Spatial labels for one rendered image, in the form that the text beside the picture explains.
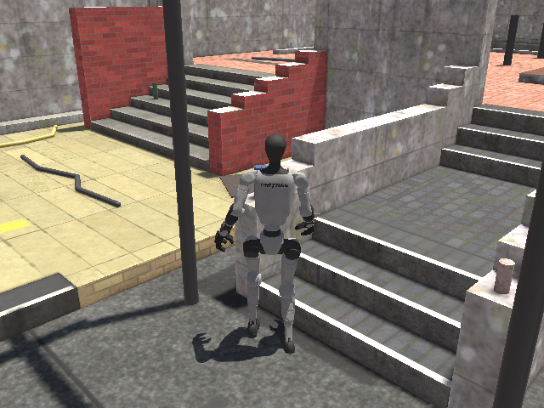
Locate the robot left forearm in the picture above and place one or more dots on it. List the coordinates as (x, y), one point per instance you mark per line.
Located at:
(228, 223)

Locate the robot right hand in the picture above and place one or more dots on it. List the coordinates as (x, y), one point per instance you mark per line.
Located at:
(306, 232)

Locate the robot left upper arm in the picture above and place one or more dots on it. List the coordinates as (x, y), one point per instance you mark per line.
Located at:
(242, 192)

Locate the robot head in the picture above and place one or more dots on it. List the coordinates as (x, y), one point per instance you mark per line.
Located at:
(275, 145)

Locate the robot right forearm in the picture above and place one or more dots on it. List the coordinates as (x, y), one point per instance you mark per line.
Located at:
(309, 221)

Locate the robot left shin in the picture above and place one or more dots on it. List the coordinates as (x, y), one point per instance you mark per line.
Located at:
(252, 299)

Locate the robot left hand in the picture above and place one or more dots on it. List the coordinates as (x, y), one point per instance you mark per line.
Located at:
(219, 239)

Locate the robot right upper arm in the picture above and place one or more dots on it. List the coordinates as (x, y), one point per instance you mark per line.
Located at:
(302, 183)

